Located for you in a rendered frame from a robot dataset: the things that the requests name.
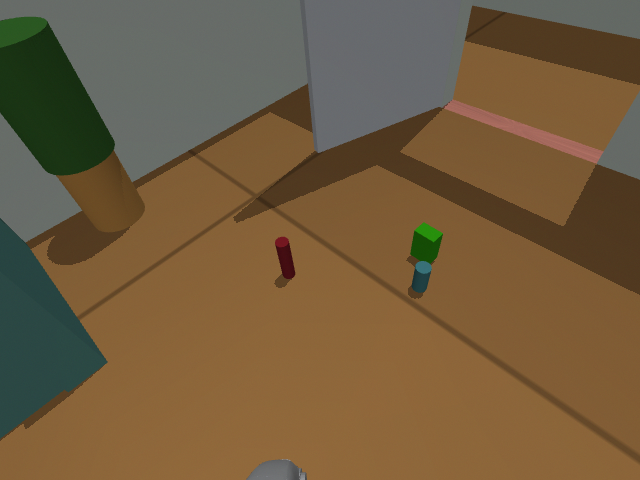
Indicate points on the sofa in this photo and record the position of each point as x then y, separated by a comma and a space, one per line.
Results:
44, 348

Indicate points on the potted plant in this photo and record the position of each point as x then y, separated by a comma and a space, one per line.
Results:
46, 104

